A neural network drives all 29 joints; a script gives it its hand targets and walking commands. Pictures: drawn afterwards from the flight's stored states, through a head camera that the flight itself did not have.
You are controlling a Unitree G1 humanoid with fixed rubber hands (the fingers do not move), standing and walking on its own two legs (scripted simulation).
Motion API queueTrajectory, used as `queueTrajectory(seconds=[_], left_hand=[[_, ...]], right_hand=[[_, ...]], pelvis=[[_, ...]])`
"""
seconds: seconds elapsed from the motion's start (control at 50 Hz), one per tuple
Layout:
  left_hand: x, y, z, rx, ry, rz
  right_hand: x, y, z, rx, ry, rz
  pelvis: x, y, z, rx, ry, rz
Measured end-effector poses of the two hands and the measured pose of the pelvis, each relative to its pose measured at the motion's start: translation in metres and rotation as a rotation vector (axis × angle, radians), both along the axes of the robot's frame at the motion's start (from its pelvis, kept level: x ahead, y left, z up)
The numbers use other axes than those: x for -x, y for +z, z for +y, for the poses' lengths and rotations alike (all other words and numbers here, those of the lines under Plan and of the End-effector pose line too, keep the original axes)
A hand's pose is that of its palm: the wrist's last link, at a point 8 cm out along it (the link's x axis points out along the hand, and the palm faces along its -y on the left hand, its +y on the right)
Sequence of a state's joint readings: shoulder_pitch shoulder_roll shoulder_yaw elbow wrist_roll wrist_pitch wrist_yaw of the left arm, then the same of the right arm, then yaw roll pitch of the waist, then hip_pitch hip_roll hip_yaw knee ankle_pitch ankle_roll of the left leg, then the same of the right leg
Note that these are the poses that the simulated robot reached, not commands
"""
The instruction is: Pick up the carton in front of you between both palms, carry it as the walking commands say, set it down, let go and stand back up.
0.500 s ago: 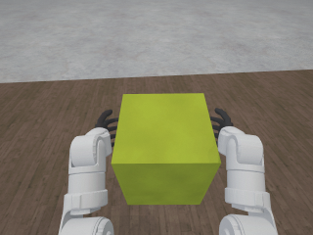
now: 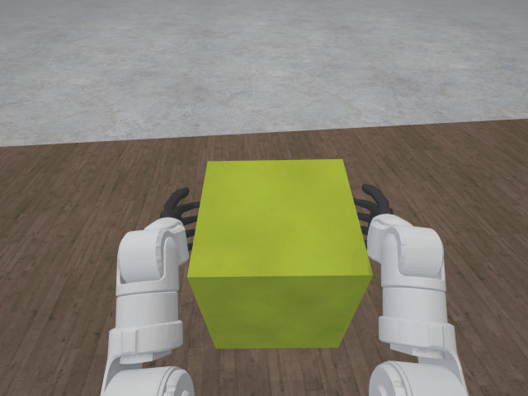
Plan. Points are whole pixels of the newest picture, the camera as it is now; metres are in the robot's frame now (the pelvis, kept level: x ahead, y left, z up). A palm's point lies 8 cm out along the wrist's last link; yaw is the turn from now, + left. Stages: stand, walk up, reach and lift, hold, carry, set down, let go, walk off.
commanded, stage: carry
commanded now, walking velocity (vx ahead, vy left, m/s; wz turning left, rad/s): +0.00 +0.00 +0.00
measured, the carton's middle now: (275, 258) +0.34 -0.01 +0.06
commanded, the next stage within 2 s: none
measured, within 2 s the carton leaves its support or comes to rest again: neither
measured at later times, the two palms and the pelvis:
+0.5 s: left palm (181, 229) +0.34 +0.14 +0.12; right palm (379, 227) +0.34 -0.16 +0.12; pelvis +0.01 -0.01 +0.00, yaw +0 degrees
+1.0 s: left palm (179, 228) +0.34 +0.14 +0.13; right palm (379, 226) +0.34 -0.16 +0.13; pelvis +0.01 -0.01 +0.00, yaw +0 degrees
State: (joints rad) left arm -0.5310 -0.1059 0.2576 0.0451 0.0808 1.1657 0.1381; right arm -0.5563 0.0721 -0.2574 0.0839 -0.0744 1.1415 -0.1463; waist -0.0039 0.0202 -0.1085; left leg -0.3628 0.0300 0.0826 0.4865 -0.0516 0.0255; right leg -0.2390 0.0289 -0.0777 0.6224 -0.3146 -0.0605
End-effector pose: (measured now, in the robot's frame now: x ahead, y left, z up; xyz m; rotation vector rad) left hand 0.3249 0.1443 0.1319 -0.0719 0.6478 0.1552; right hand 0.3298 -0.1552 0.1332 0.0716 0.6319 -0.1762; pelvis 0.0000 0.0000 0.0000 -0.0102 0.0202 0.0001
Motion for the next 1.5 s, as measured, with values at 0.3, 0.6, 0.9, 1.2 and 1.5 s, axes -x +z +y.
queueTrajectory(seconds=[0.3,0.6,0.9,1.2,1.5], left_hand=[[-0.012,-0.003,-0.002,-0.011,-0.001,0.005],[-0.016,-0.009,-0.01,-0.008,-0.004,0.008],[-0.011,-0.008,-0.005,-0.004,-0.004,0.012],[-0.012,-0.004,-0.006,-0.003,-0.006,0.01],[-0.009,-0.008,-0.004,-0.006,-0.006,0.011]], right_hand=[[-0.013,-0.004,-0.002,-0.001,0.006,0.005],[-0.015,-0.011,-0.01,0.001,0.003,0.008],[-0.011,-0.008,-0.005,0.0,-0.001,0.012],[-0.01,-0.006,-0.006,0.0,-0.004,0.01],[-0.009,-0.008,-0.004,0.006,0.003,0.011]], pelvis=[[-0.007,-0.001,-0.004,-0.003,-0.002,0.015],[-0.008,-0.002,-0.009,-0.005,-0.004,0.021],[-0.009,-0.001,-0.007,-0.004,-0.009,0.015],[-0.01,-0.001,-0.006,-0.004,-0.004,0.01],[-0.002,-0.001,-0.006,-0.001,-0.006,0.008]])
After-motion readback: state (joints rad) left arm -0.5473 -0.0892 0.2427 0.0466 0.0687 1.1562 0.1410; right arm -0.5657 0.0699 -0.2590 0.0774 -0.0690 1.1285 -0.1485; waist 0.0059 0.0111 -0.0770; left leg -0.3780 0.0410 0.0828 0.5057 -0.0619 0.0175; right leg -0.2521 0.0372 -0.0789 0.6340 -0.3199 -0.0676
